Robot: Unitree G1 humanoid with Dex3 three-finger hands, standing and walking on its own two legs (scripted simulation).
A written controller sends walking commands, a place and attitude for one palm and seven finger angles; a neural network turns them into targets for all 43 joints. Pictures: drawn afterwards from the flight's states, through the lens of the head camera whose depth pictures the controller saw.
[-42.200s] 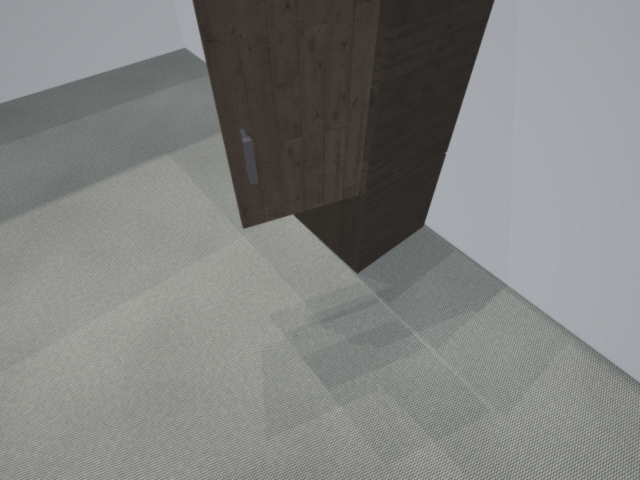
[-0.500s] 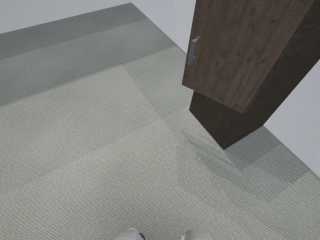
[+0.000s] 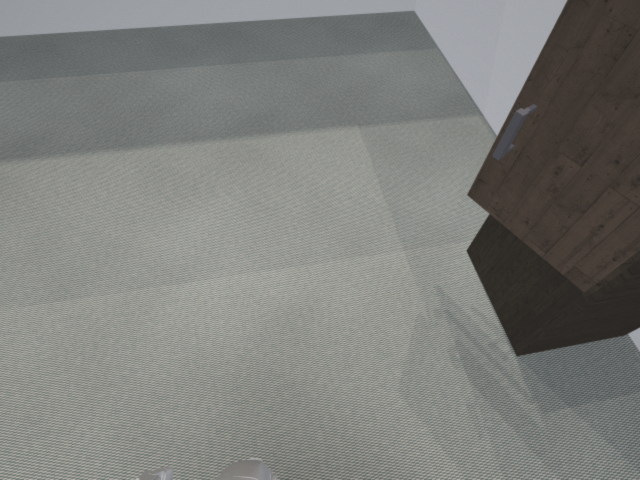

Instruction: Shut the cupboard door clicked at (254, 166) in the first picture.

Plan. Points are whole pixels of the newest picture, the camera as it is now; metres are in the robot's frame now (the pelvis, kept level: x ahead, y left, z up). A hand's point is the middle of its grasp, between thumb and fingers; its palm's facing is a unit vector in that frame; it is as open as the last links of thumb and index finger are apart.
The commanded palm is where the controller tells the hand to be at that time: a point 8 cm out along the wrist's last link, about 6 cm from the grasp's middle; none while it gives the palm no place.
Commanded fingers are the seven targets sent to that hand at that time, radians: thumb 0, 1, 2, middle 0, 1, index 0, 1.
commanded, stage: walk to a spot facing it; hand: left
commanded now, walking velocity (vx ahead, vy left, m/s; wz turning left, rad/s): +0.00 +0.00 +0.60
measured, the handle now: (514, 132) +0.79 -0.39 -0.08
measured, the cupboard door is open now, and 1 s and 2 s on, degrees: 25 25 25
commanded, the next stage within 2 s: turn to face it in 0.74 s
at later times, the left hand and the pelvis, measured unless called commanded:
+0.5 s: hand out of the picture +0.08 +0.20 -0.14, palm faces +0.30 -0.91 -0.29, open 7.4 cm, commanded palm none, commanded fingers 0.00 0.90 0.90 -0.20 -0.30 -0.20 -0.30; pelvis +0.07 -0.02 +0.01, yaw +17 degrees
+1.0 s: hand out of the picture +0.09 +0.26 -0.17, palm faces +0.53 -0.82 -0.23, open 7.4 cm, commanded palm none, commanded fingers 0.00 0.90 0.90 -0.20 -0.30 -0.20 -0.30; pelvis +0.15 +0.05 +0.00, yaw +30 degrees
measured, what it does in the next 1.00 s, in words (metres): walks ahead, turning left: left foot, then right foot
